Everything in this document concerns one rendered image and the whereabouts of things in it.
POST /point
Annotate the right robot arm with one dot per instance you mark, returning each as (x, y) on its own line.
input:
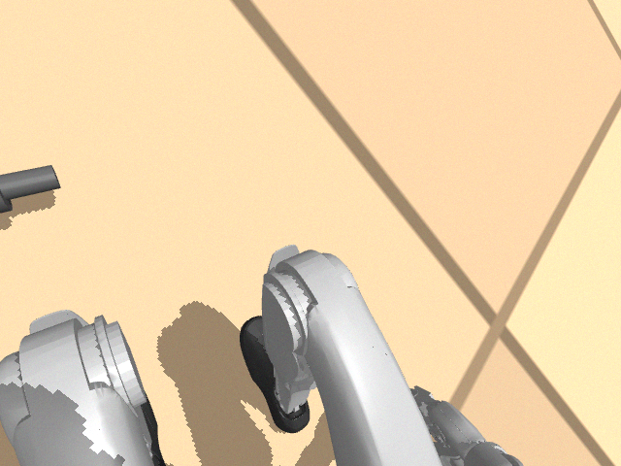
(490, 454)

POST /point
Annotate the right robot foot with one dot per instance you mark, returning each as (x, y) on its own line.
(261, 370)

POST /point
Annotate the right robot hand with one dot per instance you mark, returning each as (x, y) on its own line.
(455, 435)

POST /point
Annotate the left robot foot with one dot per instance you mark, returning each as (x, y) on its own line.
(153, 431)

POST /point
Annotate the bottle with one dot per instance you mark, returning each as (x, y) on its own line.
(24, 183)

